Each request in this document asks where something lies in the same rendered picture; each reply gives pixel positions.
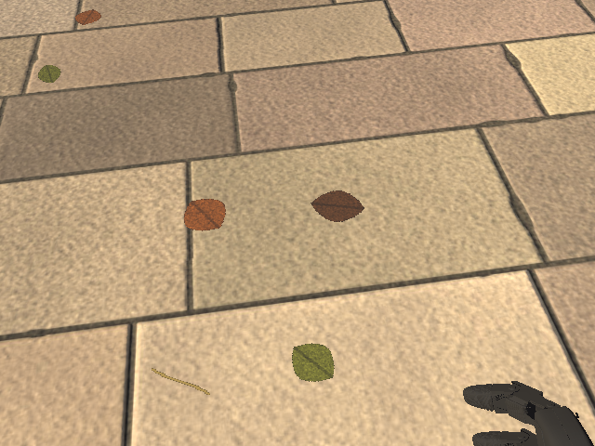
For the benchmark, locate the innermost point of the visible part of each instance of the robot right hand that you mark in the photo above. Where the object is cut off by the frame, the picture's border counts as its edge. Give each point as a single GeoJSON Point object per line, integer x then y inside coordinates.
{"type": "Point", "coordinates": [554, 425]}

